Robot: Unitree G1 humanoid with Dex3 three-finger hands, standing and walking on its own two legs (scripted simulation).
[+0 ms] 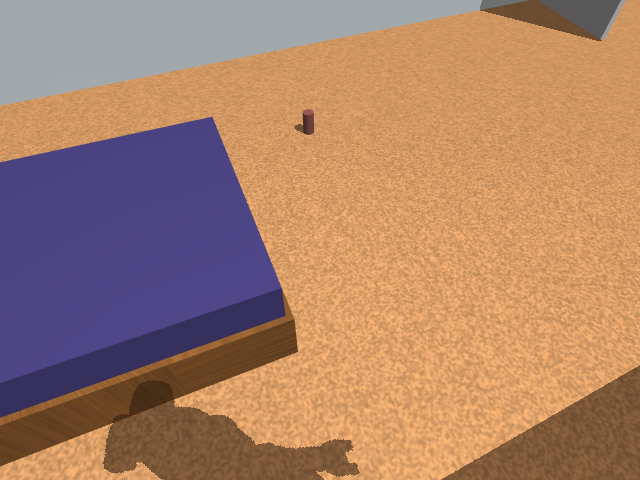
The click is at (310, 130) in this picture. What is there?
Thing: squat round
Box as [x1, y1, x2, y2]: [303, 109, 313, 134]
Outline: 306,109 303,111 303,131 306,134 310,134 313,132 313,111 310,109
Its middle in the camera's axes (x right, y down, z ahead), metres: -0.07 -0.62 +2.07
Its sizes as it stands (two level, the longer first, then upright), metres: 0.057 0.057 0.119
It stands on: the floor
